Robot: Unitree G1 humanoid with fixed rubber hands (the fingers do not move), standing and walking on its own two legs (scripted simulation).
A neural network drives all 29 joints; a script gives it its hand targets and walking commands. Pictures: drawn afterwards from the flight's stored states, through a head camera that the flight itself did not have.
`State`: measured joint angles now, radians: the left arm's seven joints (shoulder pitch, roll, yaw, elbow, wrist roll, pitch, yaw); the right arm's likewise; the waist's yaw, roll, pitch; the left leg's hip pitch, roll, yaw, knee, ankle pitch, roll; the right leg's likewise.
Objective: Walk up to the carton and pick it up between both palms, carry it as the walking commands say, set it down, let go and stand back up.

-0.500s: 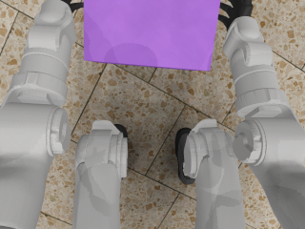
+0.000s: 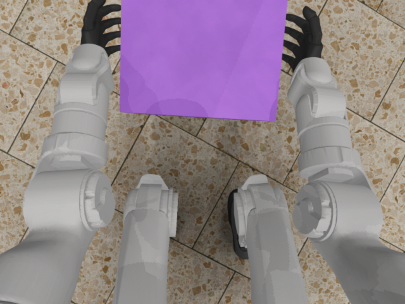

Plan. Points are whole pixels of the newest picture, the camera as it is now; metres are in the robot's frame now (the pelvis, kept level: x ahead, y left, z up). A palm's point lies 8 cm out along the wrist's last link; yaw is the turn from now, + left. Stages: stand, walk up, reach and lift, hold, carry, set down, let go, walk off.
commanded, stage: reach and lift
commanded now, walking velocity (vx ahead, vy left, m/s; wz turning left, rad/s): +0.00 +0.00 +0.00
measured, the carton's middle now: (201, 50) +0.56 +0.02 -0.18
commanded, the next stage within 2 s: none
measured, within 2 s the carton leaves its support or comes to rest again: neither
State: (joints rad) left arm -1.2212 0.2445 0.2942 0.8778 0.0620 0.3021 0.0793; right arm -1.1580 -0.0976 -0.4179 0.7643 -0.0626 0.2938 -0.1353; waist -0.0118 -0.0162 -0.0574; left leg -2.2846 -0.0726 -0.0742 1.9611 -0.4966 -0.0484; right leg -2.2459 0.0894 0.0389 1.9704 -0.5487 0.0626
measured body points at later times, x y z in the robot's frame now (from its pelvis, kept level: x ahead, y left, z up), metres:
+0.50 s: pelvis +0.00 +0.00 +0.05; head +0.28 +0.03 +0.40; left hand +0.52 +0.19 -0.04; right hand +0.51 -0.15 -0.03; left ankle +0.11 +0.13 -0.39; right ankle +0.11 -0.13 -0.39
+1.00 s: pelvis +0.02 +0.01 +0.11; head +0.26 +0.03 +0.49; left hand +0.50 +0.19 +0.04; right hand +0.50 -0.15 +0.05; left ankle +0.11 +0.13 -0.39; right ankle +0.11 -0.13 -0.39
